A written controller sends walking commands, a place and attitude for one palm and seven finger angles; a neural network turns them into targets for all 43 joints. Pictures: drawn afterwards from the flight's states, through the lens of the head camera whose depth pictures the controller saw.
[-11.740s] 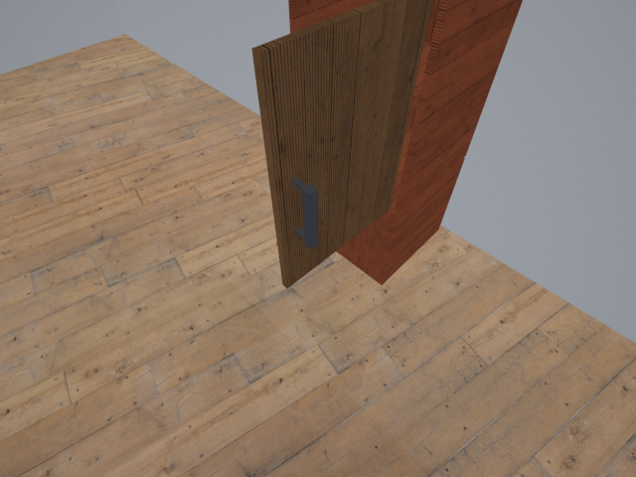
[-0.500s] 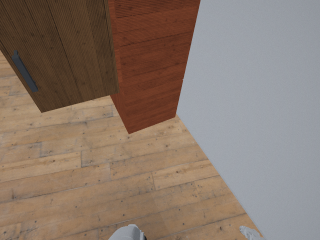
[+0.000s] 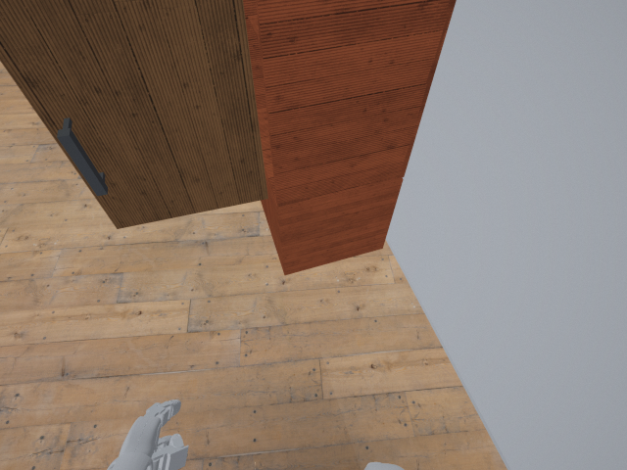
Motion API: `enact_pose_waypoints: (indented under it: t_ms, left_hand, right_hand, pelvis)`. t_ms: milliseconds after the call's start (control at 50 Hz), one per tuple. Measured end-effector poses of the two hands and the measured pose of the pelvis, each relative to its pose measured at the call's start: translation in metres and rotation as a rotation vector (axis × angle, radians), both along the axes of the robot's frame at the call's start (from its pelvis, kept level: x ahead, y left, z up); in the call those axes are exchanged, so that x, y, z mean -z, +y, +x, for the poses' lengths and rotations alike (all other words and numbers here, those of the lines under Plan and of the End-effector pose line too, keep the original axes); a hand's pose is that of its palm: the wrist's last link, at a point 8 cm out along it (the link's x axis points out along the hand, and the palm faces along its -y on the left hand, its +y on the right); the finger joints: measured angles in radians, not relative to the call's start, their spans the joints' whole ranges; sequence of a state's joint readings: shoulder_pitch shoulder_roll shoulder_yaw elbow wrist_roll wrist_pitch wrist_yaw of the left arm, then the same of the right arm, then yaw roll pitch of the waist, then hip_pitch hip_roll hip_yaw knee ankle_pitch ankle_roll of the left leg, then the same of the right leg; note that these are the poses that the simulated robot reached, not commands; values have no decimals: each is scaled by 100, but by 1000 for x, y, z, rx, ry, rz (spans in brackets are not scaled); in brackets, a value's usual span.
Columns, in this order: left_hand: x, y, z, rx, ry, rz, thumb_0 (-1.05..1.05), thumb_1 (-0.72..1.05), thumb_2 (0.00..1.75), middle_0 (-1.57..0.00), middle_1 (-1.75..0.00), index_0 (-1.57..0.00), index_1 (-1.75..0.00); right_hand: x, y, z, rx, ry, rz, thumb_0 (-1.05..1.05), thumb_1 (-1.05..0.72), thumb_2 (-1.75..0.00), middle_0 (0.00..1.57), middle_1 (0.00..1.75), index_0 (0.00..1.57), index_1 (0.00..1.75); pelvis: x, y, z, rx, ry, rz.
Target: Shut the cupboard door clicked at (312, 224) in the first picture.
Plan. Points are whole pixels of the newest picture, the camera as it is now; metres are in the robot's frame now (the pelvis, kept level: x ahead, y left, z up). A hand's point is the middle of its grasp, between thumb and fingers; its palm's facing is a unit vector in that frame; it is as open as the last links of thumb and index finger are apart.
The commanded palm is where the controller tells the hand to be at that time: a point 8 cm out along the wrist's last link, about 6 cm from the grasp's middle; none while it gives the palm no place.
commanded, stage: turn to face it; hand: left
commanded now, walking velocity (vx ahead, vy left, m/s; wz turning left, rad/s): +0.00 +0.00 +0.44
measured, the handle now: (85, 158) +0.68 +0.47 -0.08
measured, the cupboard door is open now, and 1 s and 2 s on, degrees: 88 88 88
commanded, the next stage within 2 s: take the last steps up to it in 0.28 s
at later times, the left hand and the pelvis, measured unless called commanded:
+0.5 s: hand out of the picture -0.06 +0.16 -0.17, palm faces +0.30 -0.92 -0.24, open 7.4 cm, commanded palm none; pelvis +0.02 -0.02 +0.00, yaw +14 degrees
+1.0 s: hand (180, 462) +0.15 +0.19 -0.16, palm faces +0.24 -0.94 -0.23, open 7.3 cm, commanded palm none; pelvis +0.11 -0.01 -0.01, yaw +16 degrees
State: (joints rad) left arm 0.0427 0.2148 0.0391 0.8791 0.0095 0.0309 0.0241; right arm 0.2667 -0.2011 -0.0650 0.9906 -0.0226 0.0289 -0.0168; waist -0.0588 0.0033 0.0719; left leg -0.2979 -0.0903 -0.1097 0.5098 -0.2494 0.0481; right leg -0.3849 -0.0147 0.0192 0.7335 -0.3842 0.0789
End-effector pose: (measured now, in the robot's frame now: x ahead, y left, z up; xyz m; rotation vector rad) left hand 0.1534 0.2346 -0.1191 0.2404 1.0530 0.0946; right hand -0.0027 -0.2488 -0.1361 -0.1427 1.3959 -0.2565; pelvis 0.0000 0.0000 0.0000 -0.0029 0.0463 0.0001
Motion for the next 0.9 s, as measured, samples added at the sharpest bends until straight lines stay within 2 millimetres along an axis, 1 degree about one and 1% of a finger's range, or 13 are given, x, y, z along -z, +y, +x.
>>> enact_pose_waypoints:
  t_ms: [60, 100, 180, 260, 340, 440, 500, 540, 600, 660, 700, 800, 900]
  left_hand:
    - [-2, -11, -3, -24, -23, 27, 0, 91, 90, -20, -30, -20, -30]
    - [-6, -17, -14, -39, -9, 41, 0, 91, 90, -21, -30, -20, -30]
    - [-11, -24, -49, -117, 48, 46, 0, 91, 90, -21, -30, -20, -30]
    - [-10, -30, -93, -207, 121, 36, 0, 91, 90, -21, -30, -20, -30]
    - [-4, -34, -144, -294, 209, 19, 0, 91, 90, -21, -30, -20, -30]
    - [8, -33, -204, -395, 319, -16, 0, 91, 90, -21, -30, -20, -30]
    - [21, -28, -233, -445, 372, -51, 0, 91, 90, -21, -30, -20, -30]
    - [32, -22, -245, -467, 403, -73, 0, 91, 90, -21, -30, -20, -30]
    - [34, -14, -242, -473, 408, -85, 1, 91, 90, -20, -30, -20, -30]
    - [29, -6, -220, -463, 355, -93, 1, 91, 90, -20, -30, -20, -30]
    - [24, -1, -201, -453, 310, -94, 1, 91, 90, -20, -30, -20, -30]
    - [14, 7, -148, -408, 228, -81, 0, 91, 90, -20, -30, -20, -30]
    - [9, 9, -82, -338, 175, -52, 0, 91, 90, -20, -30, -20, -30]
  right_hand:
    - [12, -22, 13, -16, 4, 12, 0, -91, -90, 20, 30, 21, 30]
    - [14, -33, 27, -37, -3, 15, 1, -91, -90, 20, 30, 21, 30]
    - [8, -48, 63, -110, -27, 22, 1, -91, -90, 20, 30, 20, 30]
    - [2, -51, 106, -195, -70, 24, 1, -91, -90, 20, 30, 20, 30]
    - [-3, -39, 149, -284, -125, 24, 1, -91, -90, 20, 30, 20, 30]
    - [-10, -4, 198, -395, -211, 27, 1, -91, -90, 19, 30, 20, 30]
    - [-14, 24, 218, -455, -271, 28, 0, -91, -90, 20, 30, 20, 30]
    - [-13, 39, 224, -485, -311, 27, 0, -91, -90, 20, 30, 20, 30]
    - [-16, 52, 213, -500, -302, 33, 0, -91, -90, 20, 30, 20, 30]
    - [-15, 56, 191, -486, -243, 41, 0, -91, -90, 20, 30, 20, 30]
    - [-13, 54, 175, -460, -196, 43, 0, -92, -90, 20, 30, 21, 30]
    - [-8, 32, 139, -388, -74, 29, 0, -93, -90, 20, 30, 21, 30]
    - [2, 11, 107, -306, 58, 40, 0, -92, -90, 20, 30, 21, 30]
  pelvis:
    - [7, -17, 5, -24, -2, 10]
    - [4, -24, 7, -53, -14, 14]
    - [-4, -35, 12, -107, -30, 41]
    - [-9, -42, 15, -153, -35, 61]
    - [-9, -42, 17, -191, -42, 63]
    - [-4, -31, 18, -229, -51, 50]
    - [4, -19, 20, -248, -53, 35]
    - [11, -12, 20, -263, -54, 29]
    - [8, -5, 22, -264, -65, 31]
    - [1, 0, 27, -277, -69, 23]
    - [-3, 3, 32, -284, -67, 20]
    - [-7, 6, 51, -281, -57, 26]
    - [-3, 0, 79, -266, -45, 43]
